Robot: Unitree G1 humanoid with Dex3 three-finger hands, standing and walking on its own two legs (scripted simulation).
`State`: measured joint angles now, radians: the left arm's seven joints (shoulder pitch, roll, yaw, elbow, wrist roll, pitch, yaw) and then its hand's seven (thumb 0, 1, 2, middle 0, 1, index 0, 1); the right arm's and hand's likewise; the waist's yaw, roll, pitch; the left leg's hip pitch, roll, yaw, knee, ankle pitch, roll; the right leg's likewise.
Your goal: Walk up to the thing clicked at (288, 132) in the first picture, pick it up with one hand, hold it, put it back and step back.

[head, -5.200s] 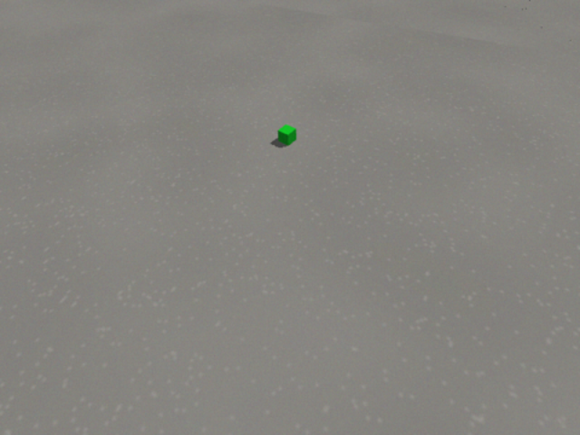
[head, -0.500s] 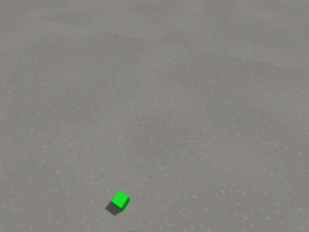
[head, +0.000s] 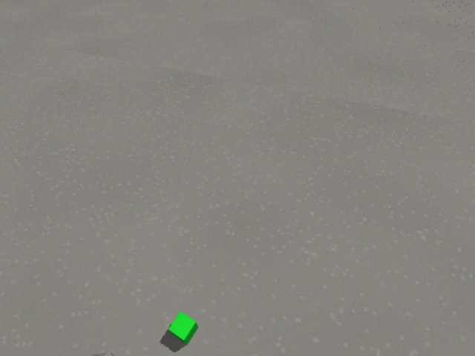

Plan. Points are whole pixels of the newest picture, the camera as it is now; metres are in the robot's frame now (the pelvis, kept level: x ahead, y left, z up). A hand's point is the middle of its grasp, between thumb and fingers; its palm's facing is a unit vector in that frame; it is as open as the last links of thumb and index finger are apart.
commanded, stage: walk up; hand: left
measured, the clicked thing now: (183, 328) +0.37 +0.25 -0.74
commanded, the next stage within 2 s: stand in 0.74 s
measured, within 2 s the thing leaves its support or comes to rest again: neither
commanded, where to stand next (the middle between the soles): +0.02 +0.00 m, yaw +2 degrees
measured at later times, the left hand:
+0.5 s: hand out of the picture +0.08 +0.25 -0.16, palm faces +0.00 -0.95 -0.33, open 7.4 cm
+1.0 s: hand out of the picture +0.10 +0.26 -0.15, palm faces +0.00 -0.94 -0.34, open 7.4 cm
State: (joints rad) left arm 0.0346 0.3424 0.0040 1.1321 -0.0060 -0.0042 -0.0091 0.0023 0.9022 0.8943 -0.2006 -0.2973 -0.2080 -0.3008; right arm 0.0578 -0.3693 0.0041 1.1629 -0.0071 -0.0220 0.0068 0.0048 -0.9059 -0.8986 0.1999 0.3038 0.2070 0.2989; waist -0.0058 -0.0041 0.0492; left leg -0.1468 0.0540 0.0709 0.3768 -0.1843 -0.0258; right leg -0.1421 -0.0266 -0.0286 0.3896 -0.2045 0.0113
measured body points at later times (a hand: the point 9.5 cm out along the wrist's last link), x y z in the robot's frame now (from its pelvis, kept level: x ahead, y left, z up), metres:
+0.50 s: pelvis +0.01 +0.00 +0.00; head +0.02 +0.00 +0.45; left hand +0.08 +0.30 -0.13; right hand +0.08 -0.30 -0.13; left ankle +0.01 +0.13 -0.75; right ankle +0.01 -0.12 -0.75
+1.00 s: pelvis +0.01 +0.00 +0.00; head +0.02 +0.01 +0.45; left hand +0.10 +0.30 -0.13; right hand +0.10 -0.30 -0.13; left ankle +0.01 +0.13 -0.75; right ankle +0.01 -0.12 -0.74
